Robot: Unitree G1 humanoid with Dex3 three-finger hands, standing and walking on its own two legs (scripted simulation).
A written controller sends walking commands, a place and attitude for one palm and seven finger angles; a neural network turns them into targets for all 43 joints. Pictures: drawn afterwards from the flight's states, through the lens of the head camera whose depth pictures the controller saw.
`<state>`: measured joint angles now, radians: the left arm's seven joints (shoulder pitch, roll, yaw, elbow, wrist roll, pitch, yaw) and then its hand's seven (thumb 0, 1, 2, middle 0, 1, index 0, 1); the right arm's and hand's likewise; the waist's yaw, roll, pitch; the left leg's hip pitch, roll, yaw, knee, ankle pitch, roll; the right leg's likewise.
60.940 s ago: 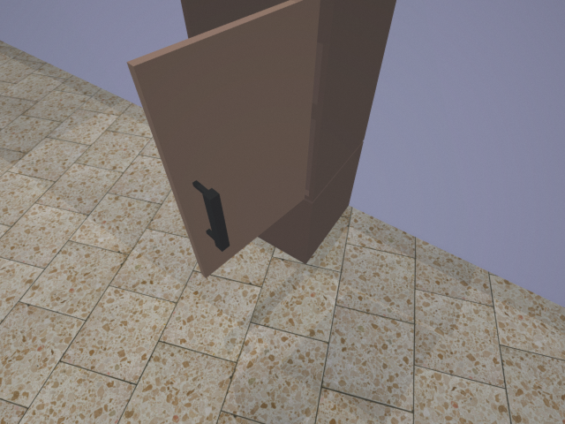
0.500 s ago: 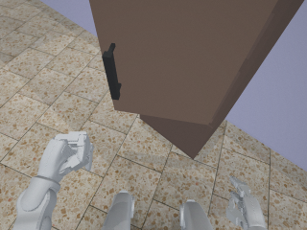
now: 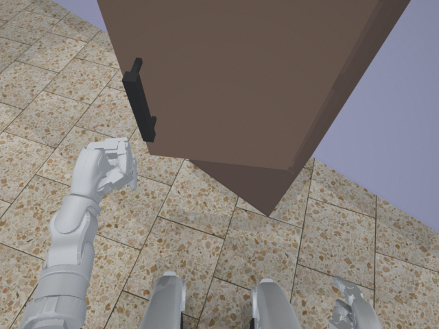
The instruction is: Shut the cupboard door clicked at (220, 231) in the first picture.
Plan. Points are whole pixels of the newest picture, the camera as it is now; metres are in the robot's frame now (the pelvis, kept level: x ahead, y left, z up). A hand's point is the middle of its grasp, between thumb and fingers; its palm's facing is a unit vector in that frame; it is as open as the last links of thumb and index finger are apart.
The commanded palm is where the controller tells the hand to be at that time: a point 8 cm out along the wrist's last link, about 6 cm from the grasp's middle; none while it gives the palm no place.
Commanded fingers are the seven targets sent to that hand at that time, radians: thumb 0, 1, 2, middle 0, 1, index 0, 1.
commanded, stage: bring the fist close to the handle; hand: left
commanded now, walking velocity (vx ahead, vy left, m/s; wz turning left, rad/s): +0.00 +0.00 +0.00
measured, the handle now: (144, 103) +0.54 +0.17 +0.04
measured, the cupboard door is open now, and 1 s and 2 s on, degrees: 32 32 16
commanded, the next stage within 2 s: push the door shut along its arc in 0.62 s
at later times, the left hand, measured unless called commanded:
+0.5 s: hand (141, 148) +0.43 +0.16 +0.04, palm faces -0.11 -0.99 -0.03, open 3.1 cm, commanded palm +0.40 +0.21 +0.05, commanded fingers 0.00 0.90 0.90 -1.30 -1.50 -1.30 -1.50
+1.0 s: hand (146, 136) +0.45 +0.15 +0.05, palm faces -0.18 -0.98 -0.05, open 3.1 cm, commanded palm +0.44 +0.20 +0.05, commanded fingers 0.00 0.90 0.90 -1.30 -1.50 -1.30 -1.50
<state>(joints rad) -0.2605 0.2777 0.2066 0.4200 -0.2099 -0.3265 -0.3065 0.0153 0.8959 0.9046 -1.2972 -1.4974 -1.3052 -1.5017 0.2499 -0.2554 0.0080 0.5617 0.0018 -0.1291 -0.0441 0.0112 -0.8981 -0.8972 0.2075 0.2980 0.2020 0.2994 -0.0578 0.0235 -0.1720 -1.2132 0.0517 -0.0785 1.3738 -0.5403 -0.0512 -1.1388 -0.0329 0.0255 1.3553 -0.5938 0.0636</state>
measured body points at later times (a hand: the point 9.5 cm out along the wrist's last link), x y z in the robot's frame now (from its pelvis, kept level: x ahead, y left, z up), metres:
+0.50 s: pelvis +0.00 -0.01 +0.00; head +0.12 -0.01 +0.43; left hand +0.43 +0.21 +0.05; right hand +0.09 -0.27 -0.12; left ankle +0.06 +0.15 -0.60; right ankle +0.03 -0.16 -0.60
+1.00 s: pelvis -0.01 -0.01 -0.01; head +0.12 +0.00 +0.43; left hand +0.45 +0.20 +0.06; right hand +0.10 -0.27 -0.12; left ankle +0.06 +0.15 -0.60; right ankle +0.03 -0.16 -0.60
